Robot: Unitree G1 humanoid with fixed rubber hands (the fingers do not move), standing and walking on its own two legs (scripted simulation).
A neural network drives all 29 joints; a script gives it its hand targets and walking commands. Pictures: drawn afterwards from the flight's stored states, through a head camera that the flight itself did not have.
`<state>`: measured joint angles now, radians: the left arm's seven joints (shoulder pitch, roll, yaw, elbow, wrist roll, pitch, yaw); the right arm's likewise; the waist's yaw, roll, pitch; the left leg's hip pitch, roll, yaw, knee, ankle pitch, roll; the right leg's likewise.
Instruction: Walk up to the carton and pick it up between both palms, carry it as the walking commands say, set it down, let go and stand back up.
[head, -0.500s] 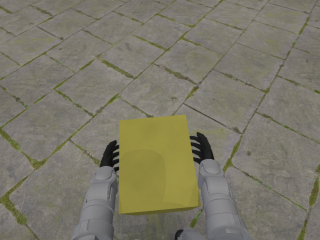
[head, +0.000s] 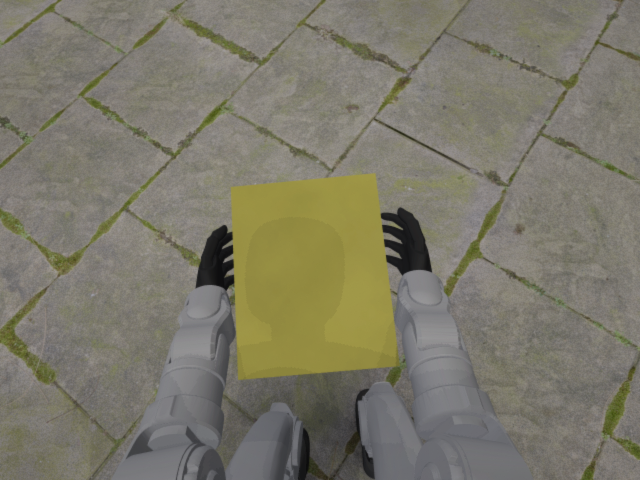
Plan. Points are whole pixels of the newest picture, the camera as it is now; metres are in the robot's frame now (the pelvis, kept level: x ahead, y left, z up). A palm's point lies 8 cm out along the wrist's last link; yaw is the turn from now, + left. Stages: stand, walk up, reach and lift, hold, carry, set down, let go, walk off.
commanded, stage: set down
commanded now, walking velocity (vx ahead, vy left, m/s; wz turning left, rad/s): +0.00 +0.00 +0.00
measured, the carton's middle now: (315, 284) +0.38 +0.02 -0.13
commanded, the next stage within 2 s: none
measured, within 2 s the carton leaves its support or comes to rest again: neither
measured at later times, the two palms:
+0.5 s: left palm (231, 280) +0.39 +0.15 -0.15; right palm (402, 268) +0.41 -0.12 -0.15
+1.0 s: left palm (242, 279) +0.42 +0.15 -0.23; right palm (390, 270) +0.43 -0.11 -0.23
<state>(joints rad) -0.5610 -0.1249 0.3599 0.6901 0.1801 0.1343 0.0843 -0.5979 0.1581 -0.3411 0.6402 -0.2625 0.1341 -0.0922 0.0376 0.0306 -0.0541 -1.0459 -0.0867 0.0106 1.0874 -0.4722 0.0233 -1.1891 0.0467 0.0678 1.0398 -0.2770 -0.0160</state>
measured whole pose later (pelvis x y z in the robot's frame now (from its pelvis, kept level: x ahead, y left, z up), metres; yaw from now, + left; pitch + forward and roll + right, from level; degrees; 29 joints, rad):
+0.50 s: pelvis -0.01 -0.02 -0.07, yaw +2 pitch +35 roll +4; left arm -0.70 -0.04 0.35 0.74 0.11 0.14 0.05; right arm -0.71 0.16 -0.33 0.63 -0.22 0.14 -0.17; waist 0.04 0.01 -0.13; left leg -1.43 -0.08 0.01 1.41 -0.58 -0.01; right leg -1.59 0.06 0.04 1.35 -0.37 -0.04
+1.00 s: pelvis -0.03 +0.00 -0.15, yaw +3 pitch +40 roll +4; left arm -0.90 0.00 0.36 0.77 0.14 0.20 0.07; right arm -0.91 0.10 -0.38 0.69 -0.20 0.18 -0.17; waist 0.01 0.00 -0.09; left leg -1.73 -0.10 0.04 1.68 -0.64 0.01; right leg -1.89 0.05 0.05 1.60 -0.40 -0.02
